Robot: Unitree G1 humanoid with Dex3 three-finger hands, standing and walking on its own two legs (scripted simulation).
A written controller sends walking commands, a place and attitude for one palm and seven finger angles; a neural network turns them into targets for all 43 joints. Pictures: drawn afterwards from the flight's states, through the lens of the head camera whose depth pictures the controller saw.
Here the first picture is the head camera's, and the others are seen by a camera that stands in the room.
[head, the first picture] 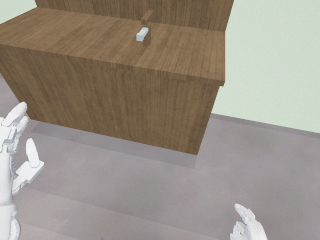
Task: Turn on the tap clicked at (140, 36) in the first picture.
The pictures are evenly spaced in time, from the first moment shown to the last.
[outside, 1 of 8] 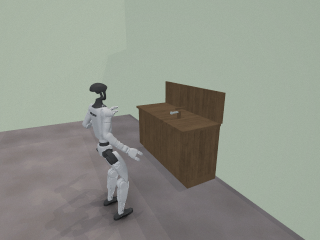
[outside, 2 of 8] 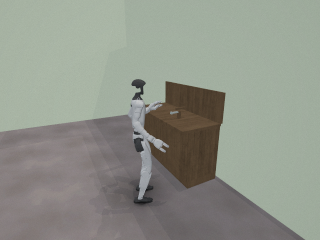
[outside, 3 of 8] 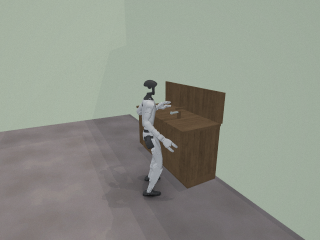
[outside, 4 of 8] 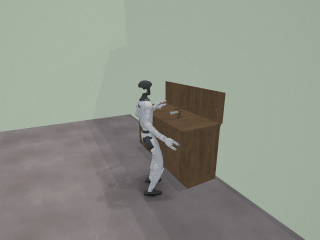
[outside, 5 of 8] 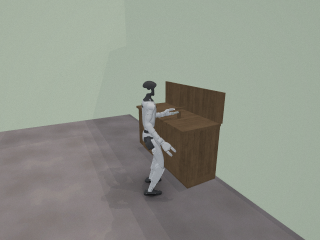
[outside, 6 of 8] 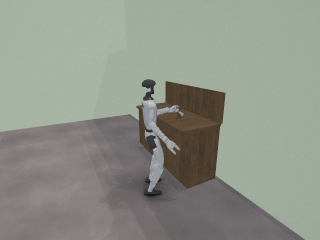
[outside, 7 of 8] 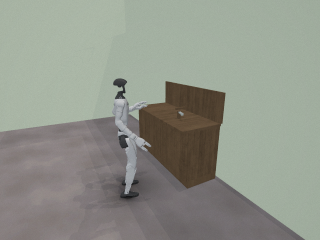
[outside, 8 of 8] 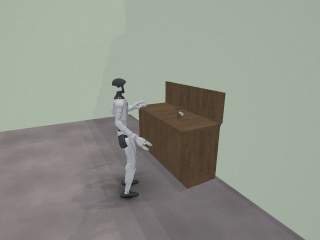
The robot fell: no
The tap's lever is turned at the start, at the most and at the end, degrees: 0 75 75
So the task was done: yes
